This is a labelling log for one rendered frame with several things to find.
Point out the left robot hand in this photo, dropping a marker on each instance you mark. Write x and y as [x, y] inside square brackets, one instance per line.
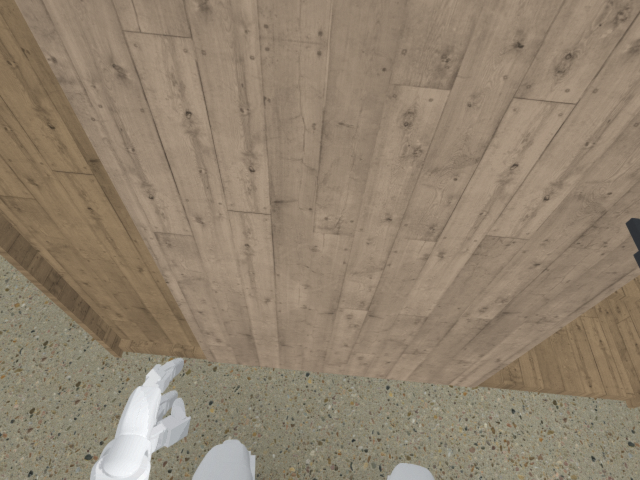
[145, 408]

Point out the wardrobe door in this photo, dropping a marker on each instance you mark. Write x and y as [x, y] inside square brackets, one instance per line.
[56, 193]
[414, 190]

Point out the left robot forearm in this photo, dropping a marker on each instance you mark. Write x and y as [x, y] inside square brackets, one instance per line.
[124, 458]

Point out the left robot thigh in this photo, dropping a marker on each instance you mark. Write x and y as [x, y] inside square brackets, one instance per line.
[229, 461]

